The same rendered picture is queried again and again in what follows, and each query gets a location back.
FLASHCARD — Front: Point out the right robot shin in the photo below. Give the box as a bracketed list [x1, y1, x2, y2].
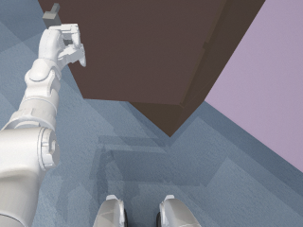
[161, 195, 174, 227]

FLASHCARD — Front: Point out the robot left upper arm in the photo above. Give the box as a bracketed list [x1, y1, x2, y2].
[0, 127, 61, 227]

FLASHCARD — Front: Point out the left robot hand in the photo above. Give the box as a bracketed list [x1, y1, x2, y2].
[38, 24, 86, 71]

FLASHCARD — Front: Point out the cupboard door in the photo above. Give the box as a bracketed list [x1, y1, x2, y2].
[38, 0, 222, 105]

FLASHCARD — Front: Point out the robot left forearm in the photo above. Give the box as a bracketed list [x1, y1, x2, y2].
[1, 58, 62, 132]

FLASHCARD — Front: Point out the handle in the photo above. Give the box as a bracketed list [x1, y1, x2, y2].
[42, 3, 73, 46]

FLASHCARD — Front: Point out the right robot thigh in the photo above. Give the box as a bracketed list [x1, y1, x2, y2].
[159, 198, 202, 227]

